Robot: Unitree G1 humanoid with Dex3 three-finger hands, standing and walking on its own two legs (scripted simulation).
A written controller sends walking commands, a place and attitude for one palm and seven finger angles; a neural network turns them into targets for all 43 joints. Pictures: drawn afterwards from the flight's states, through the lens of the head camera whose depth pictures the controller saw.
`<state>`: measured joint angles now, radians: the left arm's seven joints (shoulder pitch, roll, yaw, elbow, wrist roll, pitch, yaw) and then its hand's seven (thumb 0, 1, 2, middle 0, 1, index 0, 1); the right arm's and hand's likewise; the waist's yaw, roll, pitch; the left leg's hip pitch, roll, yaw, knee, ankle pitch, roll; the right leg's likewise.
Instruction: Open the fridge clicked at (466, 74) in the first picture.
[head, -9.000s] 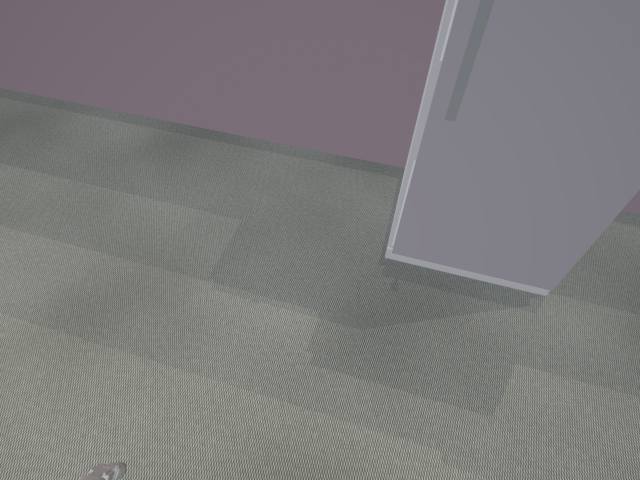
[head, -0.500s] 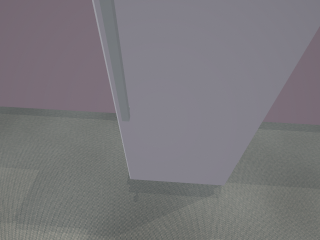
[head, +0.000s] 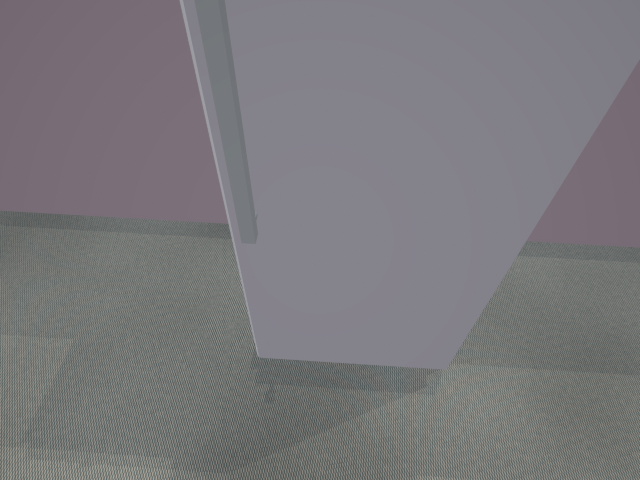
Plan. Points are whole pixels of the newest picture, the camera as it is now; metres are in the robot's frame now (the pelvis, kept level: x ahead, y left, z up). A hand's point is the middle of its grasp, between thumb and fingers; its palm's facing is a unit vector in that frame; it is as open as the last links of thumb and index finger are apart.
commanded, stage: look again from close up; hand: left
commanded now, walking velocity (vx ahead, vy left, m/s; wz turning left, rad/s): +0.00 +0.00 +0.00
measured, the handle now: (234, 119) +0.55 +0.17 +0.17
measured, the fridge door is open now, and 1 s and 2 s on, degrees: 0 0 0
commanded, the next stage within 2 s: shuffle to correct the standing spot in 0.10 s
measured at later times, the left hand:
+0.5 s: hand out of the picture +0.04 +0.20 -0.18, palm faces +0.01 -0.98 -0.20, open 7.4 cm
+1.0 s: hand out of the picture +0.10 +0.20 -0.19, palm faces +0.03 -0.98 -0.22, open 7.3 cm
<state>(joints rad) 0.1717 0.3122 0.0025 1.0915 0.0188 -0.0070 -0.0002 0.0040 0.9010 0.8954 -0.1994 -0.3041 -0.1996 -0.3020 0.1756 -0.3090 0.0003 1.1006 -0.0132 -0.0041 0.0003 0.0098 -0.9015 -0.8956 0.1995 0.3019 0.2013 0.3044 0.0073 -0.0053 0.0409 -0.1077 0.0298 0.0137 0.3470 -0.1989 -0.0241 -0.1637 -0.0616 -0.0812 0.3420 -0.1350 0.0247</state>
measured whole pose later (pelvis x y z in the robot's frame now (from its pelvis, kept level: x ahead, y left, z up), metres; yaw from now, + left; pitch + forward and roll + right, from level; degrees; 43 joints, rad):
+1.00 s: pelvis +0.08 +0.02 -0.01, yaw +0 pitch +0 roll +0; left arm 0.24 0.17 0.05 1.04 0.02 0.04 0.05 0.01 0.92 0.90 -0.20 -0.30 -0.20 -0.30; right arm 0.29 -0.10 -0.04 1.08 -0.02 0.00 -0.06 0.01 -0.90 -0.90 0.20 0.30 0.20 0.30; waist -0.01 -0.02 0.10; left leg -0.08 0.03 0.10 0.46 -0.39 0.01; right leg -0.32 -0.06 -0.05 0.75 -0.42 0.01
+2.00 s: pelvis +0.04 +0.02 -0.01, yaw +1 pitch -3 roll +1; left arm 0.29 0.16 -0.01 1.09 0.02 -0.01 0.02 0.00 0.90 0.90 -0.20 -0.30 -0.20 -0.30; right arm 0.32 -0.17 0.00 1.04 -0.02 -0.01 -0.02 0.01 -0.91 -0.90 0.20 0.30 0.20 0.30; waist 0.00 0.01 0.00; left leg -0.14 -0.01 0.09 0.46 -0.27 0.02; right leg -0.27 -0.07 -0.07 0.48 -0.16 0.01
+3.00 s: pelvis +0.04 +0.02 -0.01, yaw +1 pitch -2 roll +1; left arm 0.32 0.11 0.00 1.12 0.02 -0.02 0.03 0.00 0.91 0.90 -0.20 -0.30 -0.20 -0.30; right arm 0.34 -0.10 0.00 1.12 -0.01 -0.01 -0.03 0.01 -0.91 -0.90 0.20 0.30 0.20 0.30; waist 0.01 -0.01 0.04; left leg -0.13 0.01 0.08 0.42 -0.26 0.01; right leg -0.24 -0.05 -0.08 0.43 -0.15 0.00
